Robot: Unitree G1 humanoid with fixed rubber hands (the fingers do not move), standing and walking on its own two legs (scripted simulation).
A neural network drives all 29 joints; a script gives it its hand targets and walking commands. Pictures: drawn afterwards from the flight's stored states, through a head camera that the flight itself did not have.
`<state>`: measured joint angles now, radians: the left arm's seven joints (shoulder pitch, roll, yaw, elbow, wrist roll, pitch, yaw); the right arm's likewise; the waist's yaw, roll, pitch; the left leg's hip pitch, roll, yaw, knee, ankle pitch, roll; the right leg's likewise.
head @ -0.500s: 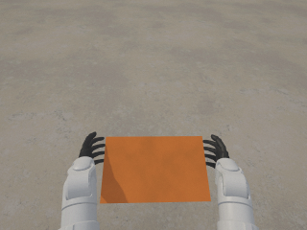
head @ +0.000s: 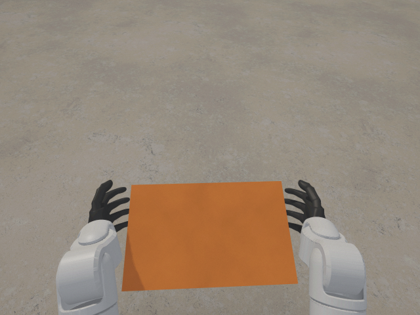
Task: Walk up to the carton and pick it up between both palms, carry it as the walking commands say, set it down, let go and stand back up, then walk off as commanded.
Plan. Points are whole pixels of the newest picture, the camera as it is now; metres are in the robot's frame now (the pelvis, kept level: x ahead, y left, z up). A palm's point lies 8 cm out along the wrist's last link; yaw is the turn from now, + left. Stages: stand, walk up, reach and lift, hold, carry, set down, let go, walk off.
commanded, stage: carry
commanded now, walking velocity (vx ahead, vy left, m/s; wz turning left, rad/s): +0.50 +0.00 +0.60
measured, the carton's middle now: (207, 236) +0.28 +0.01 +0.00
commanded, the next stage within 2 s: none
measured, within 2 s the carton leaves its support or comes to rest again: neither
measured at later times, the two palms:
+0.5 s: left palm (91, 139) +0.43 +0.24 +0.13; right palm (237, 106) +0.57 -0.08 +0.11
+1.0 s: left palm (56, 88) +0.67 +0.42 +0.09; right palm (165, 56) +0.87 +0.13 +0.09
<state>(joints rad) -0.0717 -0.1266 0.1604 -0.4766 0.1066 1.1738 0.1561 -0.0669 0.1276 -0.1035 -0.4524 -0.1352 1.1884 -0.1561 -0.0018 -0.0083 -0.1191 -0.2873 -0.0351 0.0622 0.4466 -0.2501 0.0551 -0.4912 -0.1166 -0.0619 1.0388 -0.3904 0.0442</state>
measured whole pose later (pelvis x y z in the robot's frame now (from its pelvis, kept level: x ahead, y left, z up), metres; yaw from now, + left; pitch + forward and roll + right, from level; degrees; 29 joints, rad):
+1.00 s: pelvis +0.57 +0.13 +0.01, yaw +34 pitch +4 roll +0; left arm -0.04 -0.13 0.12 -0.58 0.10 1.15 0.16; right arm -0.06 0.13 -0.10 -0.58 -0.13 1.18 -0.14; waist 0.01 0.00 0.02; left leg -0.19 -0.06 0.04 0.31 -0.19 0.07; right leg -0.64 -0.14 -0.06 0.84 -0.21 0.05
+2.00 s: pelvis +0.84 +0.23 -0.01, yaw +32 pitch +4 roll -1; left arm -0.10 -0.13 0.11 -0.46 0.13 1.24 0.17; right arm -0.06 0.13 -0.14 -0.51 -0.13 1.25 -0.17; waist 0.01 0.03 -0.15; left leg -0.23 0.13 0.13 0.80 -0.50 -0.07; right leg -0.25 0.06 -0.15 0.55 -0.38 -0.10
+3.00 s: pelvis +1.27 +0.36 +0.00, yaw +5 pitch +3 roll -1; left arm -0.10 -0.13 0.12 -0.55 0.13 1.20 0.15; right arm -0.08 0.13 -0.13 -0.56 -0.13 1.21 -0.15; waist 0.01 0.02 -0.02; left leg -0.35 0.08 0.16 0.46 -0.13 0.01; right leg -0.21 0.02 -0.16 0.45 -0.28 -0.05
